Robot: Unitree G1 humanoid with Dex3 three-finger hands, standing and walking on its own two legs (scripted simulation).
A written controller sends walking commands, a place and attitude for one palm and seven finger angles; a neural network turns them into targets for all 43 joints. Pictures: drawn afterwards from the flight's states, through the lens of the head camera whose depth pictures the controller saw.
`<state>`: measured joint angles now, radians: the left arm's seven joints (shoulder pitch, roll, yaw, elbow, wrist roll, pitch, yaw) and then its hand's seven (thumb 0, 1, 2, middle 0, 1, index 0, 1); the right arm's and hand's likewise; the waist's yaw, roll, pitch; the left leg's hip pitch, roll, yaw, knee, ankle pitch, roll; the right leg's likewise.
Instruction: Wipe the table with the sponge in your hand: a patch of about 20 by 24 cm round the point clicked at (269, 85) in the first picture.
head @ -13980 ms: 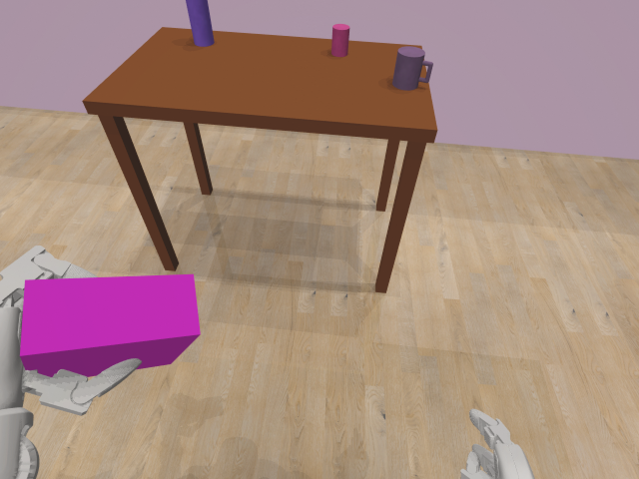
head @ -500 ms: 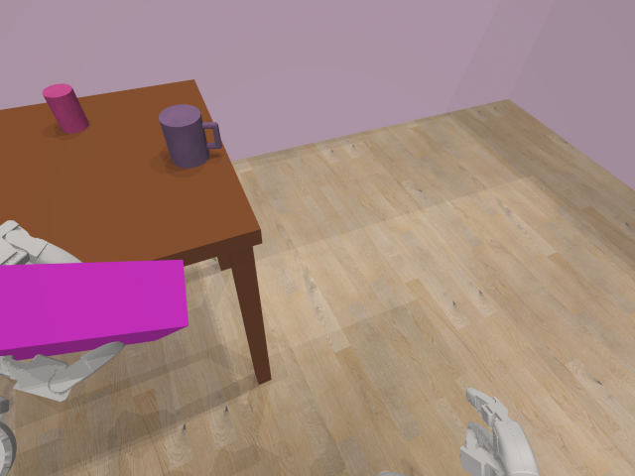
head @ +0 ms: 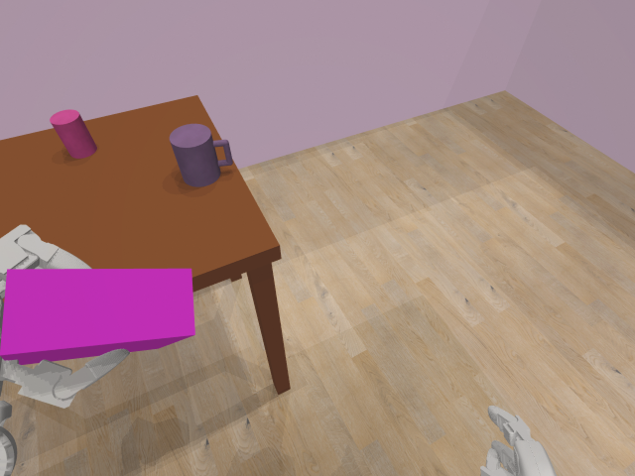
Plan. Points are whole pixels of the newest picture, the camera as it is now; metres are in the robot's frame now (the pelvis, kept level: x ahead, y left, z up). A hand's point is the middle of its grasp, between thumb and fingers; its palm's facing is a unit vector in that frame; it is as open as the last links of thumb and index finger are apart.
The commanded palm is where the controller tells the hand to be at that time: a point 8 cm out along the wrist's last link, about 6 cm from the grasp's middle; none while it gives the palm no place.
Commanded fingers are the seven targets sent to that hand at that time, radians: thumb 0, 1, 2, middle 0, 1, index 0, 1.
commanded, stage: shuffle to correct the standing spot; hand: left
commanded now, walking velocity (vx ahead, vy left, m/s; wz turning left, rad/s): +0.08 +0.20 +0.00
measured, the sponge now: (126, 316) +0.23 +0.20 +0.16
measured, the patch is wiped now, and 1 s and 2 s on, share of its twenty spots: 0.00 0.00 0.00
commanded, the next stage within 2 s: come to a stop and stand still in 1.74 s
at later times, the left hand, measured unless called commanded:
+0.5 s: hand out of the picture +0.23 +0.37 +0.18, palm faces +0.45 -0.78 -0.43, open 10.1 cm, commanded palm +0.17 +0.40 +0.18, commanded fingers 0.00 0.10 1.30 -1.20 -1.60 -1.20 -1.60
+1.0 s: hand out of the picture +0.21 +0.46 +0.17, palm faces +0.41 -0.80 -0.44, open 10.1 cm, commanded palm +0.15 +0.50 +0.18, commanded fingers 0.00 0.10 1.30 -1.20 -1.60 -1.20 -1.60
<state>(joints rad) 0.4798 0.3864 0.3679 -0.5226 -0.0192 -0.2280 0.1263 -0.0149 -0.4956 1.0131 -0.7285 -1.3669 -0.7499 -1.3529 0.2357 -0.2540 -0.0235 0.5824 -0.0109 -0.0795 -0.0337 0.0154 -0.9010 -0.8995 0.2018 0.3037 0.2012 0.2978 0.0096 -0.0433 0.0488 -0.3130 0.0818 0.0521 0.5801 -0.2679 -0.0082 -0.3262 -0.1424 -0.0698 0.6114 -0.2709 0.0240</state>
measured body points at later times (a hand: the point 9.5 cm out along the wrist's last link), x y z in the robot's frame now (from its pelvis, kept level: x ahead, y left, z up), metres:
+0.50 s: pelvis +0.01 +0.11 -0.01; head +0.03 +0.12 +0.43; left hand +0.20 +0.41 +0.20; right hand +0.19 -0.11 -0.10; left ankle +0.04 +0.24 -0.73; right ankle -0.01 -0.02 -0.70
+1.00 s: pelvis +0.00 +0.21 -0.01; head +0.02 +0.22 +0.44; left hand +0.19 +0.50 +0.19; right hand +0.17 -0.03 -0.09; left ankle +0.03 +0.36 -0.73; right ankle +0.00 +0.07 -0.72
